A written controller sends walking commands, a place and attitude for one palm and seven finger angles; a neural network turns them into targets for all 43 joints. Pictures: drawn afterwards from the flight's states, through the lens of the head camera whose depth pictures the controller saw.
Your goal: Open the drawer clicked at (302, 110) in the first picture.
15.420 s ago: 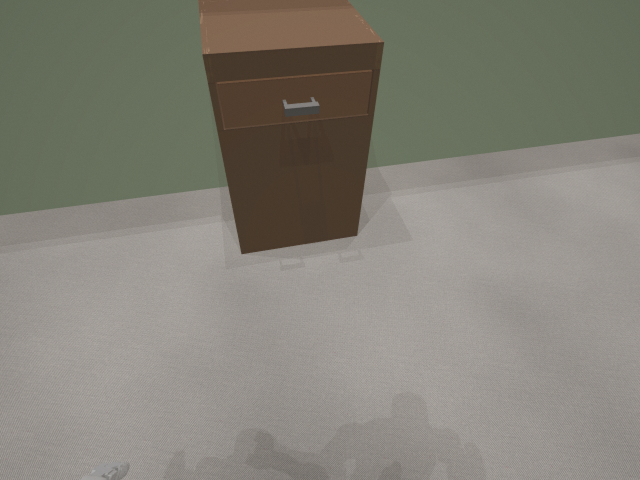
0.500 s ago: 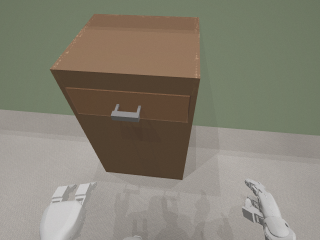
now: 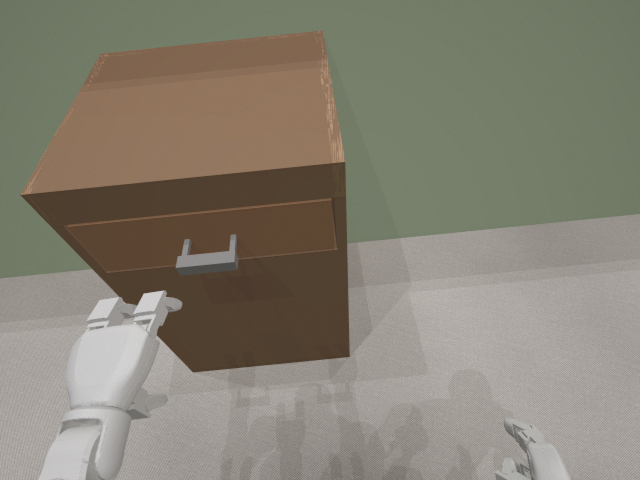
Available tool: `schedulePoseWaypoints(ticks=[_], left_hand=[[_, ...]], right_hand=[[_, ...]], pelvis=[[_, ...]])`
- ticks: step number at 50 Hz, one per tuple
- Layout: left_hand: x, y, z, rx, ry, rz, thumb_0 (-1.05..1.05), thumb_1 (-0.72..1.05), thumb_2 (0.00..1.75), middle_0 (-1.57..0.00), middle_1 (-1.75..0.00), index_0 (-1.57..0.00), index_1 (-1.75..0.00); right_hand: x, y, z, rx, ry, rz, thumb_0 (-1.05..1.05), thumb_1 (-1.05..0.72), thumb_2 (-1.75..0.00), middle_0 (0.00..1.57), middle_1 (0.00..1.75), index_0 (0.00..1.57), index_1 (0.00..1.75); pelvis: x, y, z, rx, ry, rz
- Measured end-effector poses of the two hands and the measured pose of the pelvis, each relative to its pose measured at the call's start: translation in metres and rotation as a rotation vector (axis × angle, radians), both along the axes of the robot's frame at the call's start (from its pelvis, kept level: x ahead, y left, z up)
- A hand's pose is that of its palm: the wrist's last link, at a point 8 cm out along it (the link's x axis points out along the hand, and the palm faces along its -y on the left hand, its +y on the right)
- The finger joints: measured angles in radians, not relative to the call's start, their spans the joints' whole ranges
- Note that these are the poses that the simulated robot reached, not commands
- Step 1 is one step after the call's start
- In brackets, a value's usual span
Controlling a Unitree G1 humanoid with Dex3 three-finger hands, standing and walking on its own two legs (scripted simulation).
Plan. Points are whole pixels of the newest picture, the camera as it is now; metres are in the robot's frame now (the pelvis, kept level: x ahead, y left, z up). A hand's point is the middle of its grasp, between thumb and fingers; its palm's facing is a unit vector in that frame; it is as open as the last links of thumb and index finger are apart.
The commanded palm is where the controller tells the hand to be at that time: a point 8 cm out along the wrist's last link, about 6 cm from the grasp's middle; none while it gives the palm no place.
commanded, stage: raise the hand with hooked fingers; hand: left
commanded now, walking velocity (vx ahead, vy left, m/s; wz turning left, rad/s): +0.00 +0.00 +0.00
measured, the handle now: (209, 252) +0.48 +0.25 -0.08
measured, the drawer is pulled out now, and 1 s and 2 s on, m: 0.00 0.00 0.00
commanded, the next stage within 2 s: move the hooked fingers above the handle in 0.92 s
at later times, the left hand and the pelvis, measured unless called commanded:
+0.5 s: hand (54, 287) +0.30 +0.33 +0.10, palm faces +0.11 -0.07 -0.99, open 13.8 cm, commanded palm +0.27 +0.32 +0.16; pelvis -0.01 +0.08 +0.02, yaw +2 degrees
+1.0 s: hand (48, 303) +0.28 +0.33 +0.11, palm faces +0.13 -0.07 -0.99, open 13.8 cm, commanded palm +0.25 +0.32 +0.16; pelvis -0.03 +0.07 +0.02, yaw +2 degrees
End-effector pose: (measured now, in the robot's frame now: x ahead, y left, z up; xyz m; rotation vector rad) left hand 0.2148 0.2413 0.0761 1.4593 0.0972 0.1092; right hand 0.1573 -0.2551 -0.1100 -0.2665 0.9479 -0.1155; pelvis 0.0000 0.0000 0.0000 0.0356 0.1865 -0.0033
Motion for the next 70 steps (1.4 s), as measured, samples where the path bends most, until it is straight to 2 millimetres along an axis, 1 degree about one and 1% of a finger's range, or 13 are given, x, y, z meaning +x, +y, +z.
schedulePoseWaypoints(ticks=[3, 7, 11, 18, 23, 27, 31, 37, 40, 43, 50, 60, 70], left_hand=[[0.007, 0.013, 0.011, 0.021, -0.1, 0.016, 0.0, -0.11, 0.46, -0.29, -0.95, -0.3, -0.95], [0.017, 0.037, 0.023, 0.021, -0.159, 0.117, 0.0, -0.21, 0.42, -0.3, -1.01, -0.3, -1.01], [0.028, 0.05, 0.029, -0.006, -0.123, 0.168, 0.0, -0.3, 0.38, -0.3, -1.07, -0.31, -1.07], [0.048, 0.06, 0.054, 0.003, -0.1, 0.079, 0.0, -0.43, 0.32, -0.31, -1.16, -0.32, -1.16], [0.057, 0.082, 0.073, 0.031, -0.105, 0.088, 0.0, -0.47, 0.31, -0.32, -1.18, -0.32, -1.18], [0.061, 0.098, 0.082, 0.036, -0.071, 0.107, 0.0, -0.48, 0.3, -0.32, -1.19, -0.32, -1.19], [0.06, 0.104, 0.083, 0.024, -0.036, 0.081, 0.0, -0.48, 0.3, -0.32, -1.2, -0.32, -1.19], [0.046, 0.094, 0.067, -0.001, 0.009, -0.011, 0.0, -0.49, 0.3, -0.31, -1.2, -0.32, -1.2], [0.039, 0.088, 0.064, 0.0, -0.019, -0.046, 0.0, -0.49, 0.3, -0.32, -1.2, -0.32, -1.2], [0.035, 0.087, 0.069, 0.016, -0.075, -0.046, 0.0, -0.49, 0.3, -0.32, -1.2, -0.32, -1.2], [0.036, 0.087, 0.08, 0.03, -0.116, 0.056, 0.0, -0.49, 0.3, -0.32, -1.2, -0.32, -1.2], [0.048, 0.054, 0.058, 0.035, 0.019, 0.018, 0.0, -0.49, 0.3, -0.32, -1.2, -0.32, -1.2], [0.07, 0.058, 0.048, 0.071, 0.014, 0.059, 0.0, -0.49, 0.3, -0.32, -1.2, -0.32, -1.2]], right_hand=[[0.0, -0.001, 0.002, -0.019, 0.007, -0.025, 0.01, -0.91, -0.9, 0.2, 0.3, 0.2, 0.3], [0.012, 0.015, 0.009, 0.005, -0.024, -0.041, 0.01, -0.91, -0.9, 0.19, 0.3, 0.2, 0.3], [0.03, 0.046, 0.021, 0.045, -0.08, -0.025, 0.01, -0.91, -0.9, 0.19, 0.3, 0.2, 0.3], [0.054, 0.109, 0.045, 0.097, -0.16, 0.065, 0.01, -0.91, -0.9, 0.2, 0.3, 0.2, 0.3], [0.053, 0.141, 0.049, 0.134, -0.155, 0.116, 0.01, -0.91, -0.9, 0.2, 0.3, 0.2, 0.3], [0.041, 0.151, 0.044, 0.14, -0.111, 0.136, 0.01, -0.9, -0.9, 0.2, 0.3, 0.2, 0.3], [0.022, 0.149, 0.037, 0.131, -0.06, 0.13, 0.01, -0.9, -0.9, 0.2, 0.3, 0.2, 0.3], [-0.007, 0.132, 0.029, 0.096, 0.006, 0.101, 0.01, -0.9, -0.9, 0.2, 0.3, 0.2, 0.3], [-0.018, 0.122, 0.027, 0.074, 0.032, 0.089, 0.01, -0.9, -0.9, 0.2, 0.3, 0.2, 0.3], [-0.024, 0.113, 0.025, 0.062, 0.043, 0.081, 0.01, -0.91, -0.9, 0.2, 0.3, 0.2, 0.3], [-0.017, 0.103, 0.026, 0.084, 0.012, 0.063, 0.01, -0.91, -0.9, 0.2, 0.3, 0.2, 0.3], [0.004, 0.086, 0.037, 0.084, -0.073, 0.067, 0.01, -0.91, -0.9, 0.2, 0.3, 0.2, 0.3], [0.001, 0.048, 0.025, 0.04, -0.025, 0.025, 0.01, -0.91, -0.9, 0.2, 0.3, 0.2, 0.3]], pelvis=[[0.002, 0.011, 0.0, -0.008, 0.006, 0.002], [0.004, 0.026, 0.002, -0.019, -0.009, 0.005], [0.004, 0.042, 0.007, -0.031, -0.048, 0.012], [0.001, 0.062, 0.014, -0.044, -0.107, 0.023], [-0.004, 0.073, 0.018, -0.052, -0.13, 0.031], [-0.009, 0.08, 0.021, -0.055, -0.137, 0.039], [-0.013, 0.084, 0.022, -0.057, -0.138, 0.041], [-0.018, 0.087, 0.023, -0.058, -0.14, 0.035], [-0.021, 0.085, 0.023, -0.056, -0.14, 0.034], [-0.023, 0.082, 0.023, -0.054, -0.139, 0.036], [-0.026, 0.07, 0.023, -0.047, -0.141, 0.035], [-0.024, 0.045, 0.024, -0.034, -0.144, 0.03], [-0.014, 0.023, 0.019, -0.031, -0.088, 0.037]])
